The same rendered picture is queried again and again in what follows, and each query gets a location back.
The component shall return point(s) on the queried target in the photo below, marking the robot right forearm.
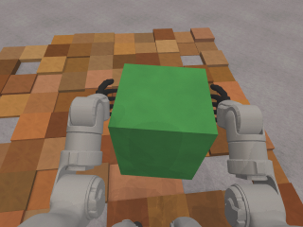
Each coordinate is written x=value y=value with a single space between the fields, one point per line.
x=245 y=135

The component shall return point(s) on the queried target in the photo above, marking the robot right hand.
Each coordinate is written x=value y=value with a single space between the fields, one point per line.
x=223 y=96

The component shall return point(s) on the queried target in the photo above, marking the left robot upper arm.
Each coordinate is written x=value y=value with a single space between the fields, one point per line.
x=75 y=201

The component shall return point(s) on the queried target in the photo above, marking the robot left hand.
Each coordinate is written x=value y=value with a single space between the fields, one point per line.
x=101 y=90

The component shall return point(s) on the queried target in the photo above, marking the right robot upper arm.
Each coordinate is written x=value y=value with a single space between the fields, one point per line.
x=254 y=205

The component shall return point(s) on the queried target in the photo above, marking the right robot thigh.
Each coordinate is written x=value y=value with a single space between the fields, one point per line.
x=184 y=222

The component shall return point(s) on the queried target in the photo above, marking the carton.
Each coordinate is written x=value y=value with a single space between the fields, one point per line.
x=162 y=123

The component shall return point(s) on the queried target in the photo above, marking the robot left forearm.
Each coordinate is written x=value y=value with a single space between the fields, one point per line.
x=84 y=129

